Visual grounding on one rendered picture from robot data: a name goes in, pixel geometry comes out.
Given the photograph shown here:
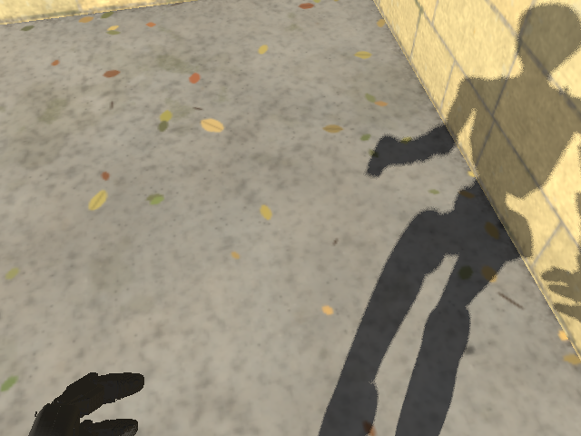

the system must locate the left robot hand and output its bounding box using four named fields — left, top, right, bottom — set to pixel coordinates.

left=28, top=372, right=144, bottom=436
